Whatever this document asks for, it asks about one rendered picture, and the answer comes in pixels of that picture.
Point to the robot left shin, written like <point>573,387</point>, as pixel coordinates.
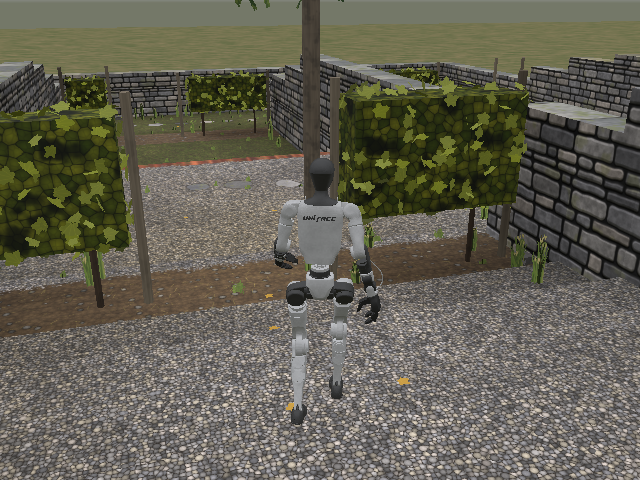
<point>298,375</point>

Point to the robot left forearm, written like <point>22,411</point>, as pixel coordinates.
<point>279,256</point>

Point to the humanoid robot head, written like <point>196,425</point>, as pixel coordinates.
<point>322,173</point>

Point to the left robot hand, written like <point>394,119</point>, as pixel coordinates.
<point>289,257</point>

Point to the robot left upper arm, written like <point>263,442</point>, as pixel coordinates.
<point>289,211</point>

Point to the right robot hand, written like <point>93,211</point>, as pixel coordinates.
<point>375,307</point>

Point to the robot right upper arm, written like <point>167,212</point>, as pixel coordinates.
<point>352,213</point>

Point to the robot right forearm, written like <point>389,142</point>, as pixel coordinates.
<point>366,274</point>

